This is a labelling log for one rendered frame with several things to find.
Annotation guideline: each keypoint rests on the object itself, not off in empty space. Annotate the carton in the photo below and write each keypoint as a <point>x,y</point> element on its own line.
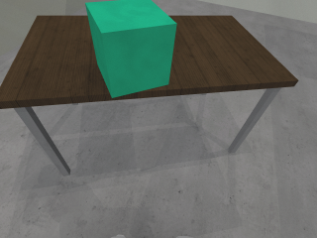
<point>133,42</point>

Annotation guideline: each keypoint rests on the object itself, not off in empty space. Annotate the table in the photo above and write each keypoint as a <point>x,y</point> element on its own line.
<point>56,64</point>

